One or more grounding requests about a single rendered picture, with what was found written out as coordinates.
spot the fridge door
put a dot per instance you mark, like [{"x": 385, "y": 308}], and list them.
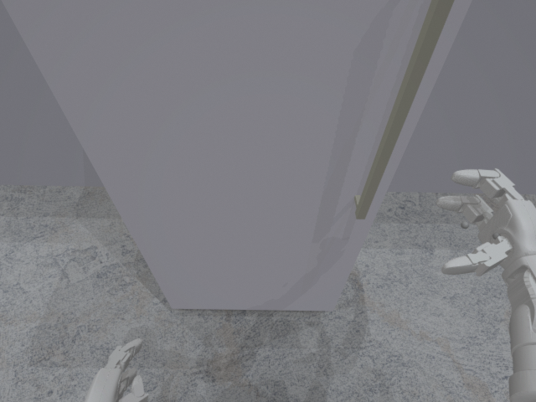
[{"x": 233, "y": 135}]

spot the handle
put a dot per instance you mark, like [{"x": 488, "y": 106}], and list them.
[{"x": 435, "y": 20}]

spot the robot right forearm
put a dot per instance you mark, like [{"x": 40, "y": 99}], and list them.
[{"x": 520, "y": 278}]

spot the left robot hand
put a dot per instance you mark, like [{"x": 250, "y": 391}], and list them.
[{"x": 110, "y": 383}]

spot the right robot hand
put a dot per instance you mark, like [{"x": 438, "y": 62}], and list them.
[{"x": 515, "y": 221}]

